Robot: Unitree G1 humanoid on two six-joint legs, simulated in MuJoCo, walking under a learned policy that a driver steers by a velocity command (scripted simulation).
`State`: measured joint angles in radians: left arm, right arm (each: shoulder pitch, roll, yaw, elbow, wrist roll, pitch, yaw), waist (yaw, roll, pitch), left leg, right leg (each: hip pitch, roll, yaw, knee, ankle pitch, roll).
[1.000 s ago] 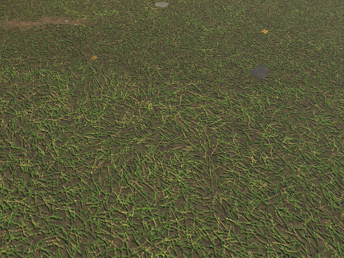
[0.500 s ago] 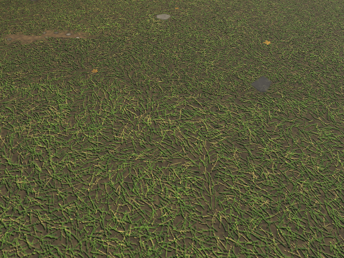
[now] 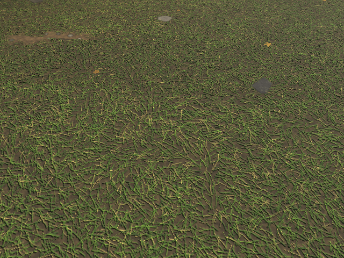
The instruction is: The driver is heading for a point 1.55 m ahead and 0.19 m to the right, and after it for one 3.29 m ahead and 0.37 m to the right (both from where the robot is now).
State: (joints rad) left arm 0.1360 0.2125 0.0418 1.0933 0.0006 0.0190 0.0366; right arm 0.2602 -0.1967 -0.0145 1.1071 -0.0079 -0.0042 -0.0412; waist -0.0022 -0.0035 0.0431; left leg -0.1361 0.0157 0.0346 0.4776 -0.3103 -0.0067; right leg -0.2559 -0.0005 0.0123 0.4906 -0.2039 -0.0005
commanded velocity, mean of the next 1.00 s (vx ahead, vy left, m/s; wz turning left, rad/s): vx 0.00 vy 0.00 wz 0.00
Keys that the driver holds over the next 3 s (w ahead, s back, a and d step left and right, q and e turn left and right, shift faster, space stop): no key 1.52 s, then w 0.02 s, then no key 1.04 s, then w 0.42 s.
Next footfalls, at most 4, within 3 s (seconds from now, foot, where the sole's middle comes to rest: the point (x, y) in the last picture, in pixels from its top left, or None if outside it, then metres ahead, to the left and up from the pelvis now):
2.88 right None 0.13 -0.13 -0.77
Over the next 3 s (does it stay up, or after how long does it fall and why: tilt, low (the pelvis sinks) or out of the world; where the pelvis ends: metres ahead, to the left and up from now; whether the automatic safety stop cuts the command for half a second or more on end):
stays up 0.12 -0.04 0.00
